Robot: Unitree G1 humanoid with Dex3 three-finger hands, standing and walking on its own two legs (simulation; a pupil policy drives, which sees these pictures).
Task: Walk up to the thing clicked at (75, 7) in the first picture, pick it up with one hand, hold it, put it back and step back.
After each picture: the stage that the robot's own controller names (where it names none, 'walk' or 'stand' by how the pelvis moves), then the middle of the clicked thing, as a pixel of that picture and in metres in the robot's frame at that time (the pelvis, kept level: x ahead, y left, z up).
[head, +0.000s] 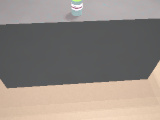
stand; (76, 4) +0.90 +0.04 -0.01
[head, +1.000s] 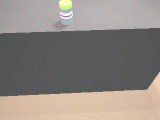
walk; (66, 12) +0.79 +0.13 +0.00
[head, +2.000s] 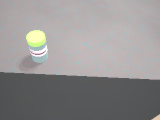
stand; (38, 47) +0.48 +0.20 +0.02
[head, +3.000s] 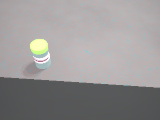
stand; (41, 54) +0.48 +0.19 -0.01
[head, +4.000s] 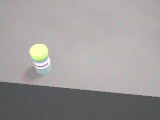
stand; (41, 59) +0.46 +0.19 -0.01
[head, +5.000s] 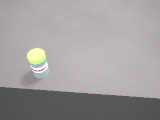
stand; (38, 63) +0.45 +0.20 -0.01
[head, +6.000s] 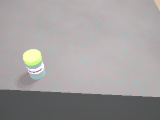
stand; (34, 65) +0.44 +0.21 -0.02
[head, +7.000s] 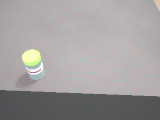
stand; (34, 65) +0.44 +0.21 -0.02
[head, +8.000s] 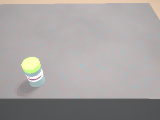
rise first; (34, 72) +0.42 +0.23 -0.01
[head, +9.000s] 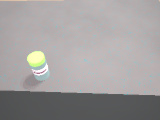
go down; (39, 66) +0.44 +0.23 -0.01
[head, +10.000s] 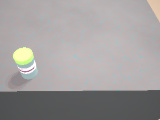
go down; (26, 64) +0.44 +0.21 +0.00
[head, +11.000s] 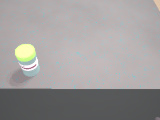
go down; (28, 60) +0.44 +0.21 +0.01
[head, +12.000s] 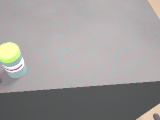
close in; (12, 61) +0.42 +0.22 +0.03
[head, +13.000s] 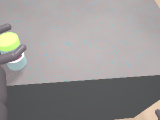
close; (12, 52) +0.44 +0.23 +0.04
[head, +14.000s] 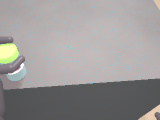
lift; (11, 63) +0.40 +0.23 +0.04
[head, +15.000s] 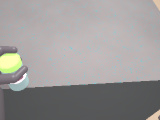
lift; (14, 72) +0.37 +0.23 +0.04
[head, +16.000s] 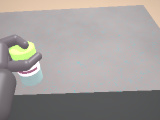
lift; (27, 64) +0.33 +0.18 +0.17
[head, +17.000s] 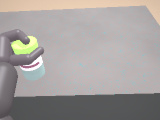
hold; (29, 58) +0.34 +0.17 +0.18
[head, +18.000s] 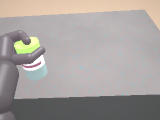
crouch; (32, 59) +0.34 +0.17 +0.18
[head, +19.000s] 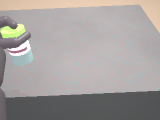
crouch; (18, 45) +0.40 +0.21 +0.18
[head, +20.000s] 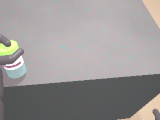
lower; (12, 59) +0.43 +0.22 +0.03
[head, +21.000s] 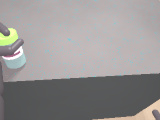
lower; (11, 49) +0.44 +0.23 +0.05
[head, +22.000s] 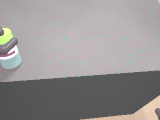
lower; (5, 48) +0.44 +0.24 +0.05
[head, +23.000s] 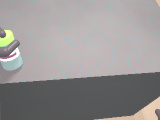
lower; (7, 50) +0.44 +0.23 +0.05
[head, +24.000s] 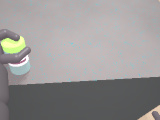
draw back; (17, 55) +0.42 +0.21 +0.05
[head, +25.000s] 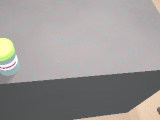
withdraw; (5, 58) +0.41 +0.22 +0.05
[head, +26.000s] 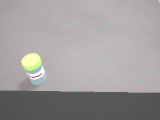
sink last; (34, 69) +0.41 +0.22 +0.02
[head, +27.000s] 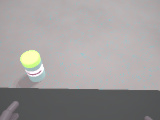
stand; (33, 66) +0.41 +0.22 +0.00
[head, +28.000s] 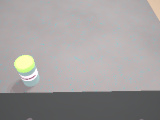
stand; (28, 71) +0.40 +0.23 -0.01
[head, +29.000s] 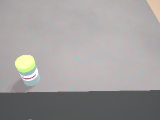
stand; (28, 71) +0.41 +0.22 -0.01
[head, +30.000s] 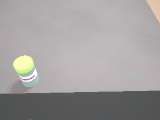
stand; (27, 72) +0.40 +0.23 -0.01
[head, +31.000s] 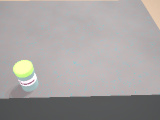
walk; (26, 76) +0.39 +0.22 -0.01
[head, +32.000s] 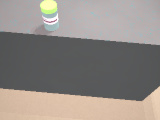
walk; (50, 16) +0.63 +0.15 +0.01
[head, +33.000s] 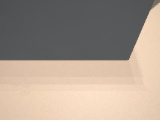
walk; out of the picture +1.04 +0.25 +0.02
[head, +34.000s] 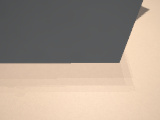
stand; out of the picture +1.11 +0.25 +0.00
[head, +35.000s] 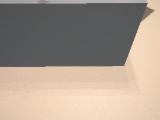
stand; out of the picture +1.08 +0.25 -0.02
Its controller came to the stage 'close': yes
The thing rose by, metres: 0.21
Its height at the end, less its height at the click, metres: +0.00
